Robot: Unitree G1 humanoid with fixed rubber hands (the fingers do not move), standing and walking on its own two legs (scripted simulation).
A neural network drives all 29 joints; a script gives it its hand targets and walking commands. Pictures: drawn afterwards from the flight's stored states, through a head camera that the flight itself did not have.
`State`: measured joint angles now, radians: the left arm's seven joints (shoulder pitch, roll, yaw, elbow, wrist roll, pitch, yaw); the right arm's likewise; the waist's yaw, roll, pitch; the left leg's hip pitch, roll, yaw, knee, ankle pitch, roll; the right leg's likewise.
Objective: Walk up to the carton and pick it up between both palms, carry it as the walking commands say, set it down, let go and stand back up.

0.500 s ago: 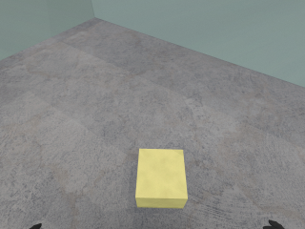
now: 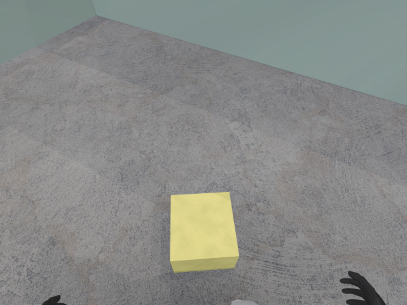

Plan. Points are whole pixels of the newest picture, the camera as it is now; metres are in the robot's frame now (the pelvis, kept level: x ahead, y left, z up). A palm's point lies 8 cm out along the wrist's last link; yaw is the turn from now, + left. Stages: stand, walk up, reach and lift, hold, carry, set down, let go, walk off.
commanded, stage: walk up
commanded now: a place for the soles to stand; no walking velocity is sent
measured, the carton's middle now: (202, 231) +0.51 +0.00 -0.66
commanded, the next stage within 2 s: reach and lift in 1.92 s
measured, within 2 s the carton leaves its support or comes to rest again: neither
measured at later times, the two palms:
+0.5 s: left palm out of the picture +0.11 +0.32 -0.09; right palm out of the picture +0.09 -0.33 -0.09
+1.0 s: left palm out of the picture +0.15 +0.30 -0.09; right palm out of the picture +0.08 -0.35 -0.09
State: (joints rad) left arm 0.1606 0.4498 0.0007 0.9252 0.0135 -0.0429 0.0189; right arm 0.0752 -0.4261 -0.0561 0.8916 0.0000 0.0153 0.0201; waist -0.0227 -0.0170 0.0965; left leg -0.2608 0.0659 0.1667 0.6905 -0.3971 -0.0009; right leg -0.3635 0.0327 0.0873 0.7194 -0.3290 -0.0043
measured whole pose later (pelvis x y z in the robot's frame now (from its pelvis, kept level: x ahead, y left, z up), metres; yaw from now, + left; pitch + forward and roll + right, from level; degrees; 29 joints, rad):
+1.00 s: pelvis +0.02 -0.01 +0.01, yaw -5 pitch -3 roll +1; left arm 0.15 0.42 0.02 0.94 0.02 -0.02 -0.02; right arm 0.14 -0.44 -0.05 0.96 -0.01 -0.02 0.00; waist -0.02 -0.01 0.08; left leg -0.14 0.10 0.20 0.61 -0.40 -0.01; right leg -0.29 0.04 0.03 0.64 -0.28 -0.03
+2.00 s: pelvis +0.02 -0.03 +0.02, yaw -1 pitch +1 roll +0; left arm 0.09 0.37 0.08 0.85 0.01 0.07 -0.04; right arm 0.16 -0.38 -0.08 0.83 -0.03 0.06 0.01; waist -0.03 -0.01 0.05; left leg -0.17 0.06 0.05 0.46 -0.30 -0.04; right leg -0.27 0.03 -0.04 0.48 -0.22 -0.05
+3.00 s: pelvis -0.05 -0.01 -0.07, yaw +1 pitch +31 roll +1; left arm -0.81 0.32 0.25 0.74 -0.05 0.27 0.01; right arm -0.86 -0.45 -0.22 0.85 0.07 0.25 0.10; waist -0.01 -0.02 0.08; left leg -1.20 -0.01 0.00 1.03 -0.38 -0.02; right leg -1.27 -0.01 -0.02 0.99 -0.27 -0.03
